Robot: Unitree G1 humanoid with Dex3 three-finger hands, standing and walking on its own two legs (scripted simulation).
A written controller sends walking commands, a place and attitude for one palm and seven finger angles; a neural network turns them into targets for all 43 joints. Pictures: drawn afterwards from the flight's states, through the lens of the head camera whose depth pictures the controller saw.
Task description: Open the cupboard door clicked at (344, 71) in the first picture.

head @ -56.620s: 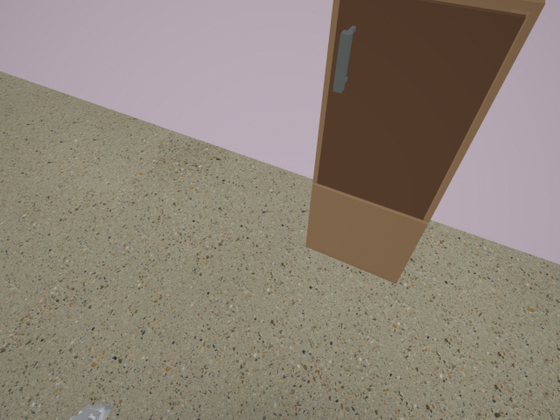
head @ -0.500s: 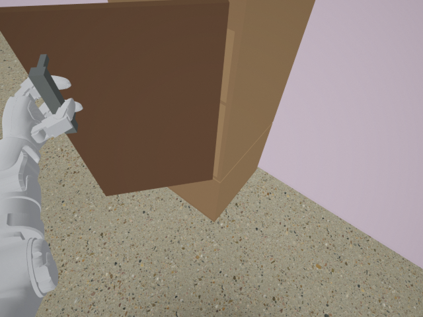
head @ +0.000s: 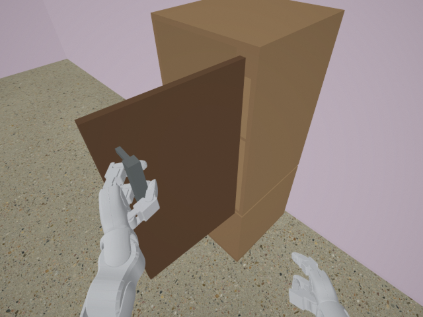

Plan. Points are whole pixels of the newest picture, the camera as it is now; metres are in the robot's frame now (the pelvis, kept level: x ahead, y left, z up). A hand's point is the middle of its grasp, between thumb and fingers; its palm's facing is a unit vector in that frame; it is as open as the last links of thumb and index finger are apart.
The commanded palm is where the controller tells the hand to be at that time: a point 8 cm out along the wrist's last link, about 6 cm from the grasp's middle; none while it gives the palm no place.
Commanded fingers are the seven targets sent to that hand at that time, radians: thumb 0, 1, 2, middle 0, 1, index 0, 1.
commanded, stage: pull the door open along its arc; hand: left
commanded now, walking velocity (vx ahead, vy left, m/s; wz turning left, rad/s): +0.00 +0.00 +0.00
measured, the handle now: (134, 181) +0.33 +0.17 +0.12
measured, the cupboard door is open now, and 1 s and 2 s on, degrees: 87 91 93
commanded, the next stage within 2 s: open thumb and fingers to let go in 0.10 s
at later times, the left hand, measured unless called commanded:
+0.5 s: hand (168, 203) +0.28 +0.10 +0.12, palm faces +0.43 -0.90 +0.00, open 8.0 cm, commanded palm +0.24 +0.14 +0.11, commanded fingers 0.00 -0.22 0.42 -0.32 -1.23 -0.32 -1.23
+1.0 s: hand (163, 201) +0.29 +0.10 +0.12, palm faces +0.39 -0.92 +0.01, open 14.7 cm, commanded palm +0.24 +0.15 +0.11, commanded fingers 0.00 -0.50 0.30 -0.15 -0.30 -0.15 -0.30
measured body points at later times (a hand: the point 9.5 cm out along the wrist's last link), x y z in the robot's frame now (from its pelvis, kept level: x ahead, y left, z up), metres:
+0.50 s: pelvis -0.01 -0.04 +0.00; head -0.03 -0.07 +0.45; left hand +0.25 +0.14 +0.12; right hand +0.16 -0.25 -0.11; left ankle -0.02 +0.10 -0.73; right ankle -0.01 -0.09 -0.73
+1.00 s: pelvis -0.02 +0.00 +0.00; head -0.04 -0.02 +0.45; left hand +0.26 +0.15 +0.12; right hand +0.17 -0.20 -0.09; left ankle -0.02 +0.10 -0.73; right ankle -0.01 -0.09 -0.73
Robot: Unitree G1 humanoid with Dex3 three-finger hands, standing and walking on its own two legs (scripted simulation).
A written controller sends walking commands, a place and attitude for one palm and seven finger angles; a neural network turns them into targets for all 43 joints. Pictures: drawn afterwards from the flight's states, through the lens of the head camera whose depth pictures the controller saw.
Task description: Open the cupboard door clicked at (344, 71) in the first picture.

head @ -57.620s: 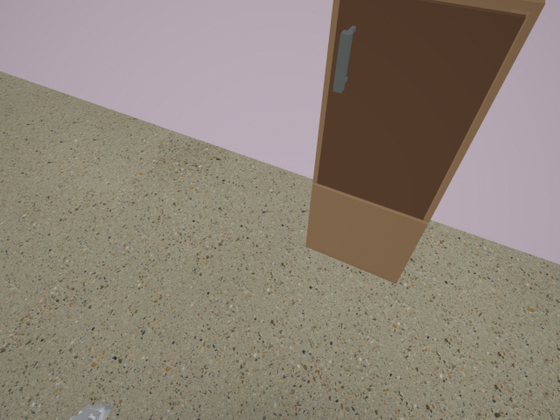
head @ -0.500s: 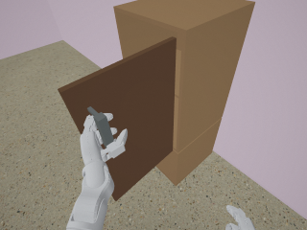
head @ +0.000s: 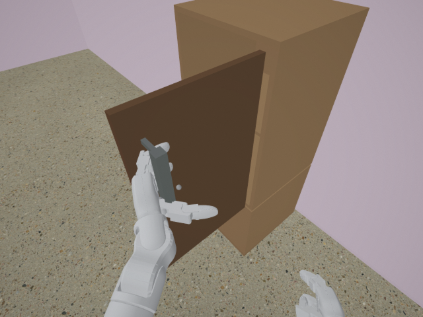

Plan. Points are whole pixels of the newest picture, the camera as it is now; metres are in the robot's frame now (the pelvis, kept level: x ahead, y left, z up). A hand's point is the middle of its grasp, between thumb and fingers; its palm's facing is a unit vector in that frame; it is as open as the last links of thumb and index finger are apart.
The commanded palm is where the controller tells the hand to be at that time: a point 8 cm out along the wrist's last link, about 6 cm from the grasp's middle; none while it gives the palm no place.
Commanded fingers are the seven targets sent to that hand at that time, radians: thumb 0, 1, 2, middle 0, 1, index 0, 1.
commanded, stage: open thumb and fingers to let go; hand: left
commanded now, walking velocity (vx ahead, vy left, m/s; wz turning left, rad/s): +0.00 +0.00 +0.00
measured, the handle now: (157, 172) +0.35 +0.14 +0.11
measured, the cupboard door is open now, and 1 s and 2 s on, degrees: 91 93 93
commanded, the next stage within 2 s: slide the hand sideways off the handle in 0.02 s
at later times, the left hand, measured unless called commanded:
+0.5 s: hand (174, 206) +0.28 +0.09 +0.11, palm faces -0.08 -1.00 +0.02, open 16.2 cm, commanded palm +0.24 +0.15 +0.11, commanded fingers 0.00 -0.50 0.30 -0.15 -0.30 -0.15 -0.30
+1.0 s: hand (147, 230) +0.23 +0.13 +0.10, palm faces -0.01 -1.00 -0.04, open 16.3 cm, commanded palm +0.20 +0.19 +0.11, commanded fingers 0.00 -0.50 0.30 -0.15 -0.30 -0.15 -0.30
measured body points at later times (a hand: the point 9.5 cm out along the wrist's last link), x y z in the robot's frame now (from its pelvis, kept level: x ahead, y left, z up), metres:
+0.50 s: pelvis -0.01 +0.02 +0.00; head -0.03 +0.01 +0.45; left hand +0.27 +0.15 +0.11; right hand +0.17 -0.19 -0.08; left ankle +0.01 +0.10 -0.73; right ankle +0.01 -0.09 -0.73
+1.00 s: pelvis +0.01 -0.01 +0.00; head -0.01 -0.03 +0.44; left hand +0.22 +0.18 +0.11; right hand +0.20 -0.22 -0.07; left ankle +0.01 +0.10 -0.73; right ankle +0.01 -0.09 -0.73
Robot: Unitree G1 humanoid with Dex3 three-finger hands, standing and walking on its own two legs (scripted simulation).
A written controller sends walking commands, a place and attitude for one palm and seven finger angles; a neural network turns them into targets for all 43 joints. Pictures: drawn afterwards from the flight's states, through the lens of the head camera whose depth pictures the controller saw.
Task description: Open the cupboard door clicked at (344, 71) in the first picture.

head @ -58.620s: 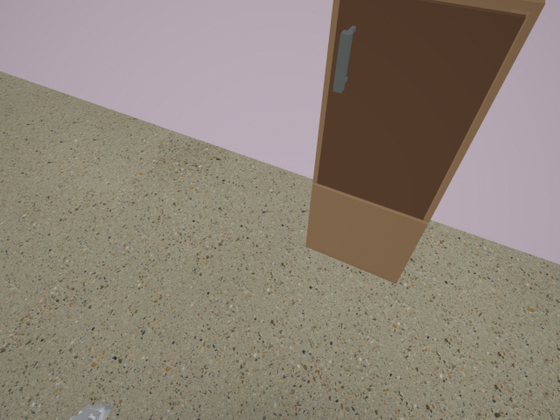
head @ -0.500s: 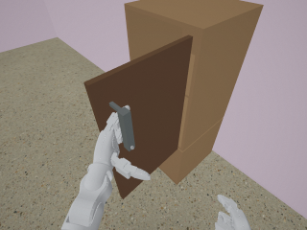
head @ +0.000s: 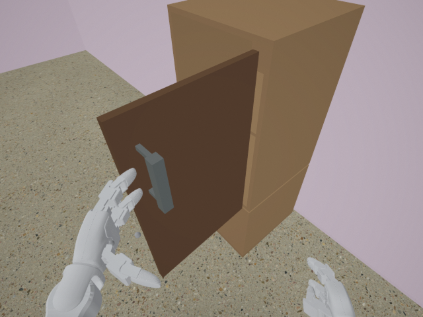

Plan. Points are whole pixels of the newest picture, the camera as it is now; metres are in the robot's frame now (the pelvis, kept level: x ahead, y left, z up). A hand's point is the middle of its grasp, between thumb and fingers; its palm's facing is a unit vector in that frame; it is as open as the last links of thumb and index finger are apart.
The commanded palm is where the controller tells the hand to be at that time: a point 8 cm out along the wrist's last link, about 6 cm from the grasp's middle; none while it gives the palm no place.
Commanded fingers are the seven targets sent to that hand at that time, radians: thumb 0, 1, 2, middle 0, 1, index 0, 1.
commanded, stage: slide the hand sideways off the handle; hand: left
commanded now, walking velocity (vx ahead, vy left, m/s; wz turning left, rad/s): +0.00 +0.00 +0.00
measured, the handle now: (154, 179) +0.33 +0.14 +0.12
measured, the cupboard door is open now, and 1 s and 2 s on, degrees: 93 93 93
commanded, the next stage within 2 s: draw the hand back to the body in 0.32 s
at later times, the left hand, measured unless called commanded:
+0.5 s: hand (105, 248) +0.20 +0.19 +0.11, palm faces +0.00 -1.00 -0.04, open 16.3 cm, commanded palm +0.17 +0.24 +0.12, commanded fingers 0.00 -0.50 0.30 -0.15 -0.30 -0.15 -0.30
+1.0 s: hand (66, 241) +0.19 +0.24 +0.13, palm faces +0.15 -0.97 -0.20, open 15.9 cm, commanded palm +0.15 +0.28 +0.15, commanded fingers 0.00 -0.15 0.45 -0.16 -0.30 -0.16 -0.30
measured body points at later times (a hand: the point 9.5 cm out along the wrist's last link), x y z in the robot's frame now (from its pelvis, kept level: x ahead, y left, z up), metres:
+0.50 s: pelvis +0.00 +0.01 -0.01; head -0.01 -0.01 +0.44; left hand +0.19 +0.24 +0.11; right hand +0.19 -0.22 -0.07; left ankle +0.00 +0.11 -0.73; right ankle +0.00 -0.08 -0.73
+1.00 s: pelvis +0.00 +0.03 +0.00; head -0.02 +0.02 +0.45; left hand +0.18 +0.29 +0.14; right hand +0.20 -0.18 -0.05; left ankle +0.00 +0.11 -0.73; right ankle +0.00 -0.08 -0.73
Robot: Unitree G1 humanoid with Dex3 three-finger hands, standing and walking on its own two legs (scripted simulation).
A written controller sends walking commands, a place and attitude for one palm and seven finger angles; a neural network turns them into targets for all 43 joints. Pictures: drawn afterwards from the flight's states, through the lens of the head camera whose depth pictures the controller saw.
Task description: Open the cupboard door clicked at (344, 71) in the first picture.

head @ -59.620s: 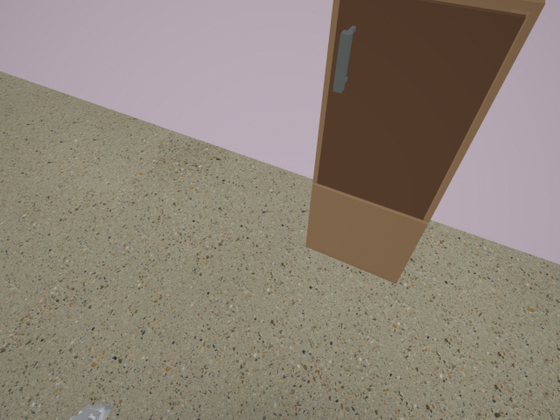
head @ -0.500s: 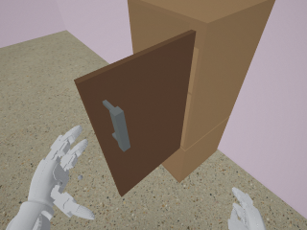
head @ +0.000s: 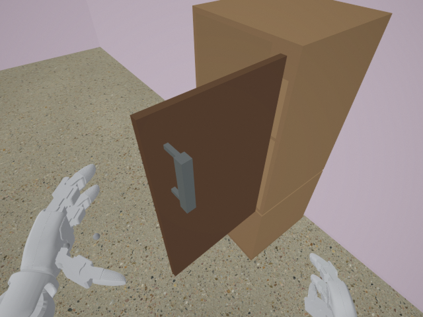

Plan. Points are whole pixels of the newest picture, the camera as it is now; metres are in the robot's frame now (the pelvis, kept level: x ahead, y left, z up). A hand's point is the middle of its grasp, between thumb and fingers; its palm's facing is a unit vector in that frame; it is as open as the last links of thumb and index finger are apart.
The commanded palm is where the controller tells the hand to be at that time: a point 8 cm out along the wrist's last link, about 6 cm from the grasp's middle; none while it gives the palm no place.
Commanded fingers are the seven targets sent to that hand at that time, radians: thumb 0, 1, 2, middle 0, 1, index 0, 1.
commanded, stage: draw the hand back to the body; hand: left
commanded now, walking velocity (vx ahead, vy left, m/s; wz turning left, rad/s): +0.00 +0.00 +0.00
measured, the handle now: (179, 178) +0.33 +0.11 +0.12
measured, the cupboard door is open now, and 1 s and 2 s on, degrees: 93 93 93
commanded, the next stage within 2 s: step back with the hand held close in 1.00 s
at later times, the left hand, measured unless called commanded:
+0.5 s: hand (70, 215) +0.21 +0.25 +0.15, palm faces +0.39 -0.84 -0.38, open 10.5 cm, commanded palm +0.17 +0.29 +0.17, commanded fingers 0.00 0.73 0.82 -0.19 -0.30 -0.19 -0.30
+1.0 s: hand (67, 214) +0.21 +0.24 +0.16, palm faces +0.43 -0.82 -0.38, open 7.5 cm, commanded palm +0.16 +0.28 +0.18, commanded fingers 0.00 0.90 0.90 -0.20 -0.30 -0.20 -0.30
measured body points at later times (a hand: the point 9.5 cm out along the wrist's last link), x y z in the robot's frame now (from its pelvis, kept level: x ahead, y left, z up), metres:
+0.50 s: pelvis +0.02 +0.00 +0.01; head +0.00 -0.02 +0.46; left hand +0.19 +0.29 +0.17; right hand +0.20 -0.22 -0.07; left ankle +0.00 +0.09 -0.73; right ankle +0.00 -0.11 -0.73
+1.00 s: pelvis +0.01 -0.02 +0.01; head -0.01 -0.04 +0.46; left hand +0.18 +0.28 +0.18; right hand +0.19 -0.24 -0.07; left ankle +0.00 +0.09 -0.73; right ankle +0.00 -0.11 -0.73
